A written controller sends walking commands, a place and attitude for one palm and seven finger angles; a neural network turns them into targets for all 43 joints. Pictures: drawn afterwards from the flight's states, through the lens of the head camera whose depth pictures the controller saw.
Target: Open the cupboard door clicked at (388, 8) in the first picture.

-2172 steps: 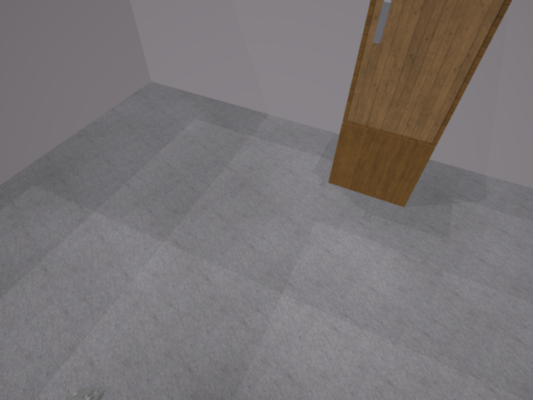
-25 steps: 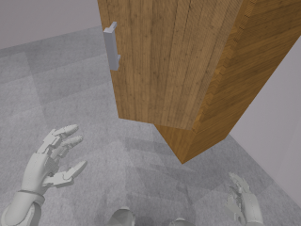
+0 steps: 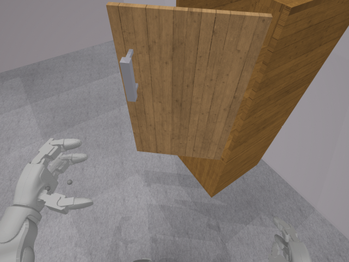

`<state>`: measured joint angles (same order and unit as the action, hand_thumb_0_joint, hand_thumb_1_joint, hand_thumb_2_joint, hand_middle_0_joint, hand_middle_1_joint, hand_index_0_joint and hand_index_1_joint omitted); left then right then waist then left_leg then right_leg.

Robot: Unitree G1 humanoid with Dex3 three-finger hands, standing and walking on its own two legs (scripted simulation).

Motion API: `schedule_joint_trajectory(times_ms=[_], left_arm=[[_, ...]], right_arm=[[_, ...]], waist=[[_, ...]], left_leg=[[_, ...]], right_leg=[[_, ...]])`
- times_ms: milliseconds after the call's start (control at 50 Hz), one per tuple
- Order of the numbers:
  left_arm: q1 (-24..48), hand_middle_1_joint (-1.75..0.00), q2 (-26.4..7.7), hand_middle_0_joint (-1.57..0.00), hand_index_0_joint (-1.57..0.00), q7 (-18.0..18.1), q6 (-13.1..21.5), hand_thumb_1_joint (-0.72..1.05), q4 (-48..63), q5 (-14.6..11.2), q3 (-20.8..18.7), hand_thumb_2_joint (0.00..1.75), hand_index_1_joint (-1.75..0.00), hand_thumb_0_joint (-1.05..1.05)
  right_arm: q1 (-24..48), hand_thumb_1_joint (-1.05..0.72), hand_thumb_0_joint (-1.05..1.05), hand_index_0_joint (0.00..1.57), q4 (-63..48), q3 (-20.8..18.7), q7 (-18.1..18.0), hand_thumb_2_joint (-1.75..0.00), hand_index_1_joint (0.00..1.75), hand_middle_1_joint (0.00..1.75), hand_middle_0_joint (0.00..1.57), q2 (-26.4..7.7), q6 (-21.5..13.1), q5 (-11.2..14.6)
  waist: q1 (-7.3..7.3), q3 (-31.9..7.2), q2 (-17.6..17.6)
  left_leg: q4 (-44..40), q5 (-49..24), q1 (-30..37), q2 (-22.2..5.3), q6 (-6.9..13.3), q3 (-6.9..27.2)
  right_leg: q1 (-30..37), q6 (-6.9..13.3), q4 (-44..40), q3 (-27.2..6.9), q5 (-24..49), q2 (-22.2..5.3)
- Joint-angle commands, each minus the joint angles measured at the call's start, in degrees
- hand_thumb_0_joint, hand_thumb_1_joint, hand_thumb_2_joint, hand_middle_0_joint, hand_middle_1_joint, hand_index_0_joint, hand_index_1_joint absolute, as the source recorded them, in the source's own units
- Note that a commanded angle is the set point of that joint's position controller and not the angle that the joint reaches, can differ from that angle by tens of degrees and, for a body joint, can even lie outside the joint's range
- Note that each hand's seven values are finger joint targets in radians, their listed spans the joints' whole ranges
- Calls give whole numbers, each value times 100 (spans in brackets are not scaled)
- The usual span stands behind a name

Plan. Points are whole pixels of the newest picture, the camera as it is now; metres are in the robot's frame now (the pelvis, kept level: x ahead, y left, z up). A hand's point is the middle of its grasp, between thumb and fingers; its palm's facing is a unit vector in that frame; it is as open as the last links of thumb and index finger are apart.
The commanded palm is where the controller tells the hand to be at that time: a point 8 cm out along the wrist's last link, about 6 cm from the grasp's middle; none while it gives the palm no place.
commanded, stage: raise the hand with hooked fingers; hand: left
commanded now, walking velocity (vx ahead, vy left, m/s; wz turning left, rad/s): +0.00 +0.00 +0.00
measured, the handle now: (131, 75) +0.55 +0.16 +0.11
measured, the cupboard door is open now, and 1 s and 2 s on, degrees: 49 49 49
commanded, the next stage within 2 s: move the hooked fingers beside the handle in 1.00 s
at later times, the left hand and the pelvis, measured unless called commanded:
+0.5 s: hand (37, 149) +0.29 +0.29 +0.13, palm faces +0.01 -1.00 -0.07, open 13.9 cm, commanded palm +0.26 +0.33 +0.14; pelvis +0.00 +0.01 +0.02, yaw +1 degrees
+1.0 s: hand (50, 145) +0.30 +0.26 +0.14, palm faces +0.01 -1.00 -0.06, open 13.9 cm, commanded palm +0.27 +0.31 +0.14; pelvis +0.01 -0.01 +0.02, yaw +0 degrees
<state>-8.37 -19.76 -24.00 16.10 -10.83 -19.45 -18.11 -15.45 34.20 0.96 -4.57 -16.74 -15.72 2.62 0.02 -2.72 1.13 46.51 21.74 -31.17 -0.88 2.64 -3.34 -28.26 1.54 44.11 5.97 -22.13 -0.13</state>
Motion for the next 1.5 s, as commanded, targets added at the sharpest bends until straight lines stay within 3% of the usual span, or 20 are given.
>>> schedule_joint_trajectory(times_ms=[0,140,220,340,480,560,720,740,820,900,980,1040,1080,1200,1240,1280,1360,1400,1440,1480], left_arm=[[1052,-114,-1241,-29,-29,-28,162,-41,1223,-137,-635,34,-114,0],[1783,-120,-1542,-30,-30,-249,-390,-50,757,-121,-770,30,-120,0],[2232,-120,-1700,-30,-30,-332,-464,-50,822,-141,-885,30,-120,0],[2636,-120,-1990,-30,-30,-466,-622,-50,407,-125,-1027,30,-120,0],[3119,-120,-2344,-30,-30,-619,-718,-50,271,-121,-1214,30,-120,0],[2665,-120,-2044,-30,-30,-774,-847,-50,-412,-211,-1077,30,-120,0],[2897,-120,-2310,-30,-30,-594,-600,-50,318,-166,-1316,30,-120,0],[2908,-120,-2440,-30,-30,-544,-579,-50,311,-150,-1401,30,-120,0],[2931,-120,-2280,-30,-30,-496,-543,-50,214,-129,-1305,30,-120,0],[2850,-120,-2189,-30,-30,-577,-644,-50,-32,-160,-1246,30,-120,0],[2896,-120,-2139,-30,-30,-640,-666,-50,-87,-180,-1154,30,-120,0],[2889,-120,-2215,-30,-30,-638,-641,-50,-107,-203,-1213,30,-120,0],[2906,-120,-2249,-30,-30,-631,-606,-50,-59,-205,-1265,30,-120,0],[3799,-120,-2229,-30,-30,-553,-536,-50,-537,-92,-1045,30,-120,0],[4044,-120,-2342,-30,-30,-526,-486,-50,-650,-26,-1033,30,-120,0],[4225,-120,-2252,-30,-30,-552,-448,-50,-739,17,-908,30,-120,0],[4161,-120,-2502,-30,-30,-519,-434,-50,-1228,17,-1172,30,-120,0],[4222,-120,-2527,-30,-30,-537,-438,-50,-1397,75,-1151,30,-120,0],[4271,-120,-2491,-30,-30,-505,-413,-50,-1468,78,-1115,30,-120,0],[4343,-120,-2679,-30,-30,-484,-384,-50,-1583,106,-1277,30,-120,0]], right_arm=[[294,-90,0,20,-846,-201,-73,-90,30,30,20,-677,-276,47],[389,-90,0,20,-884,-102,-124,-90,30,30,20,-715,-131,77],[439,-90,0,20,-889,-66,-166,-90,30,30,20,-679,-117,78],[463,-90,0,20,-791,-14,-204,-90,30,30,20,-703,-94,90],[432,-90,0,20,-763,-7,-217,-90,30,30,20,-730,-109,109],[362,-90,0,20,-748,-38,-171,-90,30,30,20,-777,-101,129],[379,-90,0,20,-792,-90,-152,-90,30,30,20,-743,-139,98],[361,-90,0,20,-759,-91,-153,-90,30,30,20,-752,-130,87],[377,-90,0,20,-735,-85,-206,-90,30,30,20,-731,-146,106],[377,-90,0,20,-719,-80,-228,-90,30,30,20,-738,-128,116],[409,-90,0,20,-722,-70,-226,-90,30,30,20,-721,-127,128],[396,-90,0,20,-707,-75,-226,-90,30,30,20,-742,-120,122],[427,-90,0,20,-720,-76,-218,-90,30,30,20,-722,-123,127],[352,-90,0,20,-542,-68,-292,-90,30,30,20,-734,-75,150],[308,-90,0,20,-512,-74,-305,-90,30,30,20,-759,-61,134],[293,-90,0,20,-508,-75,-296,-90,30,30,20,-743,-55,146],[175,-90,0,20,-495,-95,-256,-90,30,30,20,-792,18,124],[149,-90,0,20,-512,-78,-221,-90,30,30,20,-791,69,127],[101,-90,0,20,-539,-108,-192,-90,30,30,20,-798,105,124],[23,-90,0,20,-534,-132,-178,-90,30,30,20,-828,159,125]], waist=[[77,-1241,513],[78,-809,344],[56,-1113,466],[56,-909,409],[85,-1169,670],[81,-860,51],[111,-1272,588],[124,-1172,432],[88,-1085,555],[64,-1026,236],[49,-1028,345],[56,-1021,41],[83,-1149,296],[-126,-871,270],[-118,-1041,128],[-124,-1228,457],[-53,-1384,-16],[-40,-1305,282],[-44,-1326,45],[-52,-1423,142]], left_leg=[[-990,-1582,1306,-27,-153,629],[-1278,-1379,1400,-29,-174,722],[-1368,-1467,1719,-33,-172,755],[-1554,-1316,1814,-35,-166,796],[-1670,-1627,2105,-9,-158,779],[-1668,-1511,1795,25,-101,695],[-1572,-1791,2045,39,-89,586],[-1561,-1737,1971,37,-76,560],[-1639,-1572,1989,46,-70,556],[-1593,-1616,1858,69,-41,496],[-1533,-1558,1848,89,-33,446],[-1479,-1604,1759,82,-23,436],[-1467,-1610,1776,103,-27,401],[-1457,-1273,1661,95,-27,393],[-1421,-1293,1637,88,-9,404],[-1414,-1380,1748,106,-20,393],[-1348,-1555,1525,100,-3,381],[-1366,-1563,1434,118,-24,362],[-1323,-1625,1411,97,-4,346],[-1309,-1617,1364,101,-10,324]], right_leg=[[400,3,-674,-205,1322,125],[496,43,-963,-180,1213,179],[641,40,-1079,-186,1263,152],[721,59,-1318,-203,1153,163],[954,65,-1449,-219,1371,133],[904,35,-1507,-241,1431,136],[1056,36,-1453,-312,1651,104],[1089,34,-1483,-345,1643,109],[1028,18,-1518,-335,1520,93],[1103,-20,-1529,-374,1715,82],[1067,-35,-1548,-451,1708,67],[1126,-60,-1532,-481,1799,56],[1170,-67,-1523,-522,1833,34],[869,-86,-1592,-558,1452,15],[963,-89,-1573,-625,1443,-11],[984,-66,-1523,-597,1564,-20],[1192,-92,-1442,-646,1888,-28],[1155,-65,-1400,-619,1916,-38],[1162,-86,-1388,-640,2006,-33],[1162,-91,-1354,-642,2033,-27]])
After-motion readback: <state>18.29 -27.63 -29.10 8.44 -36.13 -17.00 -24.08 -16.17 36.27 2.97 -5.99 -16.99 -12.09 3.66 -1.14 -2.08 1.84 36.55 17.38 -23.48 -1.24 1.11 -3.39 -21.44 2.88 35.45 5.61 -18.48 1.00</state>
